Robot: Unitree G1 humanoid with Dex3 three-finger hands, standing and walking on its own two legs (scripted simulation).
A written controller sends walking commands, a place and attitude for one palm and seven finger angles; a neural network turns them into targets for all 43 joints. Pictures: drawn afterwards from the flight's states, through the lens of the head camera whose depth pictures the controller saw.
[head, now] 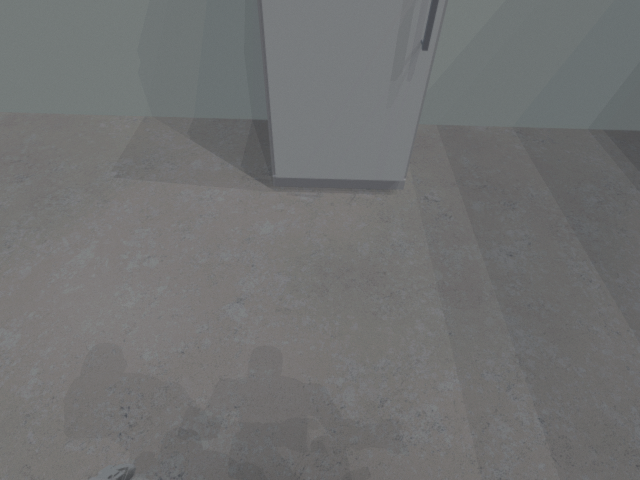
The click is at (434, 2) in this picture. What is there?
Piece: fridge door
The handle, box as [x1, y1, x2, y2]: [421, 0, 438, 50]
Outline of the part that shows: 438,0 431,0 424,38 421,39 422,50 427,50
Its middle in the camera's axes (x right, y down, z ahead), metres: +0.36 -0.76 +1.23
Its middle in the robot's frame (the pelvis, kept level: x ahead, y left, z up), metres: +1.46 -0.27 +0.09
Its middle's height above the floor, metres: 0.86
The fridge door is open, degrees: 0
